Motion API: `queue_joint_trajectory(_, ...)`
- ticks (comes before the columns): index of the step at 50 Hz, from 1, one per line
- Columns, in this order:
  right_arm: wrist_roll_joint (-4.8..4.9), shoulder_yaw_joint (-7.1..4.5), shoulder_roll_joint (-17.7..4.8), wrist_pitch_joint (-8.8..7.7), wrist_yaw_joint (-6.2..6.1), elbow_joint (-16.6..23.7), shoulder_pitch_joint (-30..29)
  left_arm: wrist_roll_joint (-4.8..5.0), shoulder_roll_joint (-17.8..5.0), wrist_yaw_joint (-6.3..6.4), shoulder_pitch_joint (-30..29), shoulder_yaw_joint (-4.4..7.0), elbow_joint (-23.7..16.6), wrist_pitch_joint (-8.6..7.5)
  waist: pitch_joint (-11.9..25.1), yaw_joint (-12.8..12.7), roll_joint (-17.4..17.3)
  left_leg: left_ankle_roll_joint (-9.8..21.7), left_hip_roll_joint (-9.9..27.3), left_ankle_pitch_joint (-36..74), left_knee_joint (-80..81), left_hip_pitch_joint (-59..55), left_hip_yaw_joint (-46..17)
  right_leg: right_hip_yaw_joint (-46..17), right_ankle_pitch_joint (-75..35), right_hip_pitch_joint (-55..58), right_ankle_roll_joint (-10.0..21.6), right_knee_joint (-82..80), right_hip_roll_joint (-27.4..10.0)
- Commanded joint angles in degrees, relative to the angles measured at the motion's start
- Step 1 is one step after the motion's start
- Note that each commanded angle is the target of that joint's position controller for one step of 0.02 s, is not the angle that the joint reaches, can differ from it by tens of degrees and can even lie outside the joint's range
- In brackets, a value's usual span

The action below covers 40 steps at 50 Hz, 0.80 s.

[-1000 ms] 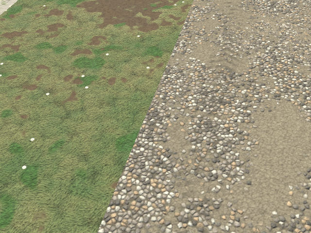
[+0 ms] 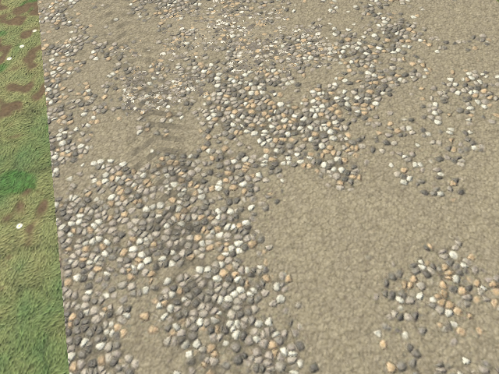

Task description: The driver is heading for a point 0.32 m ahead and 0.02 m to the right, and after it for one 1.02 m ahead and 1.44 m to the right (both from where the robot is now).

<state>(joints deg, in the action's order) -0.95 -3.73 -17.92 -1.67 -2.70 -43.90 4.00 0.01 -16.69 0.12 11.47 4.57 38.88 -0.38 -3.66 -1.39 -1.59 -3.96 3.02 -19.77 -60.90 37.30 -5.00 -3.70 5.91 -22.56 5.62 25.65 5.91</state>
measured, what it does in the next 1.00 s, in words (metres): walks ahead, turning right: left foot, then right foot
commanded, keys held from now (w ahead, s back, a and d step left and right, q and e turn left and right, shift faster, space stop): e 0.58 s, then w+e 0.06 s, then w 0.10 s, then w+q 0.06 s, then w+e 0.20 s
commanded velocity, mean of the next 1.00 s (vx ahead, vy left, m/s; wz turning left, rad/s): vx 0.13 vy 0.00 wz -0.51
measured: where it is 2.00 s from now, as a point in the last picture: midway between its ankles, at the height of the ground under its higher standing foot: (449, 304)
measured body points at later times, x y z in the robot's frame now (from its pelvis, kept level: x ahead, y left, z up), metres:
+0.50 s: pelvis +0.06 +0.05 +0.01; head +0.11 +0.05 +0.45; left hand +0.30 +0.28 -0.10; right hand +0.12 -0.26 -0.09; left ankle +0.11 +0.17 -0.74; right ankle +0.01 -0.08 -0.66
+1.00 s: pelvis +0.13 -0.04 +0.01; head +0.13 -0.08 +0.46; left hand +0.29 +0.18 -0.09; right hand +0.15 -0.37 -0.10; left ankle +0.35 +0.04 -0.68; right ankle +0.00 -0.08 -0.74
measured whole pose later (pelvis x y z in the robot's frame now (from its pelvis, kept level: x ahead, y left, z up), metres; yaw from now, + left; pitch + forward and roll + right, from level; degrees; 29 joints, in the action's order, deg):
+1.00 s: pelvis +0.13 -0.04 +0.01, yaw -30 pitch +2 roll +1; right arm 0.3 -4.7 -17.9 -4.1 1.4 -42.8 7.1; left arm 0.5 -14.0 0.7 24.2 2.5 41.2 -2.7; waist 0.2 -2.9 -2.8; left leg -2.7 4.0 0.2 -41.9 36.9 -2.3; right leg -3.5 15.2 -1.1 3.4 14.3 2.0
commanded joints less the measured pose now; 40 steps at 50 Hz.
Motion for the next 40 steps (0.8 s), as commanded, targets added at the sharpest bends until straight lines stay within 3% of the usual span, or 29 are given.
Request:
queue_joint_trajectory(1, 0.10, -1.09, -4.2, 0.55, -0.38, 2.5, 4.1, 0.57, -9.5, 1.49, -1.5, 2.55, -5.0, 0.17, 12.7, 2.1, 6.4, -1.1, -0.8, 4.2, 4.7, -2.6, -1.0, -15.9, -10.4, 8.8, 8.7, -6.2, -14.2)
queue_joint_trajectory(5, 0.57, -0.96, -4.0, 0.38, 0.01, 4.1, 0.5, 0.35, -9.6, 2.08, -1.3, 2.54, -5.7, 1.27, 10.1, 0.7, 8.6, -1.2, -2.4, 5.4, 13.5, -3.9, -2.0, -19.8, 1.9, 8.4, 7.2, -6.4, -12.9)
queue_joint_trajectory(9, 0.93, -1.05, -4.4, -0.83, 0.73, 4.9, 0.1, 0.35, -9.5, 1.92, -0.7, 2.55, -6.2, 1.99, 10.3, -0.1, 10.0, -0.4, -4.2, 1.8, 20.4, -8.2, -2.1, -23.9, -5.7, 11.1, 7.3, -2.9, -13.2)
queue_joint_trajectory(12, 1.26, -1.45, -4.7, -1.63, 1.63, 4.4, 3.6, 1.16, -9.1, 1.90, -2.4, 2.33, -7.2, 2.63, 10.8, 2.3, 10.3, 1.4, -4.8, 6.0, 33.5, -16.3, -0.9, -25.7, -12.5, 12.0, 5.4, 1.0, -11.4)
queue_joint_trajectory(13, 1.07, -1.94, -5.7, -1.80, 1.81, 3.9, 5.7, 1.48, -8.4, 2.04, -2.8, 2.09, -7.7, 2.89, 10.8, 3.3, 9.2, 2.6, -2.4, 13.3, 39.8, -22.5, -1.3, -24.6, -8.5, 9.1, 3.2, 3.1, -9.2)
queue_joint_trajectory(14, 0.16, -2.83, -9.4, -1.47, 1.57, 4.3, 6.3, 0.96, -5.5, 1.98, -0.4, 1.31, -8.1, 2.99, 12.6, 1.7, 0.7, 6.6, 8.4, 21.1, 40.7, -30.2, -9.2, -18.9, 8.1, 2.7, 0.1, 12.0, -4.7)
queue_joint_trajectory(15, -1.56, -3.64, -13.1, -0.54, 1.41, 3.9, 5.4, 1.37, -5.4, 1.74, 0.9, 1.40, -9.9, 2.54, 9.5, -1.2, -16.9, 16.6, 18.4, 36.5, 41.9, -32.9, -22.3, -7.2, 29.4, -10.4, -3.7, 22.0, 4.8)
queue_joint_trajectory(16, -1.41, -3.05, -9.3, -0.51, 1.38, 5.4, 4.9, 0.18, -11.1, 1.39, 1.9, 2.98, -8.6, 1.86, 10.2, 0.3, -13.1, 21.0, 22.3, 40.2, 41.2, -32.5, -24.4, -6.3, 31.8, -13.5, -6.7, 36.0, 0.9)
queue_joint_trajectory(17, -0.92, -2.32, -6.7, -0.36, 1.08, 6.4, 3.5, 0.74, -12.7, 1.15, 2.3, 3.80, -7.2, 1.96, 10.0, 0.2, -8.0, 19.1, 19.2, 39.4, 39.8, -31.8, -18.1, -5.8, 27.8, -13.4, -7.8, 41.2, -0.6)
queue_joint_trajectory(18, -0.27, -2.01, -5.3, -0.07, 0.92, 6.8, 1.8, 1.01, -11.4, 1.32, 2.8, 3.76, -5.9, 2.65, 8.9, -0.4, -5.3, 16.2, 15.1, 36.9, 38.7, -31.4, -12.6, -4.9, 24.6, -13.6, -9.1, 43.4, -1.4)
queue_joint_trajectory(19, 0.53, -1.80, -4.8, 0.16, 0.74, 7.0, 1.3, 0.94, -10.0, 1.41, 2.5, 3.41, -5.8, 3.28, 8.0, 0.0, -5.1, 15.1, 13.5, 35.7, 38.5, -31.5, -9.8, -4.3, 21.9, -15.1, -10.0, 45.4, -2.0)
queue_joint_trajectory(21, 0.30, -1.82, -5.4, 0.88, 0.44, 7.0, 1.9, 1.51, -6.9, 0.95, 0.9, 2.40, -6.7, 3.84, 6.7, 0.8, -6.2, 14.8, 10.9, 34.7, 40.0, -30.3, -4.4, -0.8, 18.6, -14.4, -10.9, 43.1, -2.9)
queue_joint_trajectory(23, -0.05, -2.29, -6.5, 1.52, 0.13, 6.7, 3.5, 1.69, -5.5, 0.76, -2.6, 1.83, -8.4, 3.73, 7.0, 2.7, -8.5, 15.7, 11.3, 33.6, 40.7, -33.0, -2.6, 1.2, 17.3, -14.5, -11.5, 37.0, -4.3)
queue_joint_trajectory(26, 0.25, -3.11, -8.6, 2.03, 0.25, 6.7, 3.6, 1.21, -4.7, 0.09, -4.3, 1.25, -9.8, 3.59, 8.7, 3.7, -9.8, 16.1, 13.0, 32.6, 40.7, -33.0, -0.2, 3.2, 17.1, -8.6, -11.0, 27.7, -6.5)
queue_joint_trajectory(29, 1.09, -3.62, -9.8, 1.97, 0.97, 6.6, 3.2, 1.20, -5.7, -0.61, -3.7, 1.58, -10.1, 3.83, 8.8, 3.6, -10.7, 15.7, 14.3, 30.0, 40.5, -31.2, 1.5, 5.7, 16.2, -2.5, -9.4, 19.8, -6.6)
queue_joint_trajectory(31, 2.10, -3.92, -10.5, 1.70, 1.42, 6.1, 4.1, 1.45, -5.9, -1.12, -2.9, 1.81, -10.0, 4.06, 8.7, 3.4, -10.1, 14.5, 15.0, 16.2, 41.0, -29.6, 1.6, 7.2, 14.3, 1.1, -7.1, 13.5, -6.3)
queue_joint_trajectory(32, 2.74, -3.92, -10.5, 1.60, 1.58, 5.9, 3.6, 1.52, -5.6, -1.40, -1.1, 1.96, -9.3, 3.98, 8.2, 2.0, -9.5, 13.3, 14.6, 8.4, 40.5, -26.8, 2.4, 8.5, 11.4, 5.3, -5.5, 8.4, -5.6)
queue_joint_trajectory(33, 3.02, -3.47, -9.1, 1.46, 1.75, 5.4, 3.8, 1.55, -5.5, -1.47, 2.4, 2.26, -7.7, 3.77, 8.2, 0.5, -8.2, 11.8, 13.2, 1.3, 38.1, -22.0, 3.6, 9.1, 10.5, 12.3, -3.8, 3.9, -4.1)
queue_joint_trajectory(34, 2.40, -2.44, -5.7, 1.24, 2.17, 4.7, 5.0, 1.93, -6.3, -1.12, 7.8, 2.92, -5.6, 3.33, 9.2, -1.3, -3.3, 9.1, 10.4, -6.0, 31.2, -14.9, 7.2, 6.8, 11.6, 22.1, -1.9, 0.6, -4.2)
queue_joint_trajectory(35, 0.08, -0.39, -0.1, 0.82, 3.06, 6.4, 3.1, 1.63, -11.0, -0.25, 13.7, 3.87, -4.8, 2.60, 9.5, -2.9, 13.0, 3.5, 4.1, -16.5, 9.1, -0.7, 13.5, -14.2, 13.4, 31.0, 2.8, -5.5, -18.6)
queue_joint_trajectory(36, 0.99, -1.07, -2.4, -0.45, 2.94, 10.0, -0.8, 0.09, -16.4, -0.75, 13.6, 4.26, -6.2, 0.69, 7.8, -3.7, 18.6, 2.6, -2.1, -18.4, -1.0, 13.3, 6.9, -35.8, 22.4, 27.6, 14.0, -12.1, -28.7)
queue_joint_trajectory(37, 2.56, -2.17, -6.6, -1.44, 3.00, 10.1, -4.0, -0.40, -12.0, -0.94, 12.5, 3.10, -5.8, -0.90, 4.9, -4.9, 13.2, 3.7, 0.9, -13.6, -4.8, 14.6, 2.5, -34.1, 29.6, 25.1, 14.0, -15.2, -27.6)
queue_joint_trajectory(38, 3.09, -2.71, -8.1, -1.79, 3.33, 9.3, -2.8, -0.15, -9.4, -0.73, 10.0, 1.98, -5.2, -1.74, 1.7, -2.8, 13.0, 4.9, 2.5, -7.0, -4.0, 15.0, 2.3, -28.5, 31.1, 23.0, 11.2, -15.7, -25.6)
queue_joint_trajectory(40, 1.57, -2.72, -7.2, -1.94, 3.44, 6.2, 0.8, 0.26, -7.1, -0.17, 5.6, 0.81, -5.3, -2.25, 0.4, -0.6, 10.9, 4.3, 4.2, 3.1, -0.9, 11.9, 2.5, -18.7, 22.6, 20.7, 7.1, -16.1, -20.7)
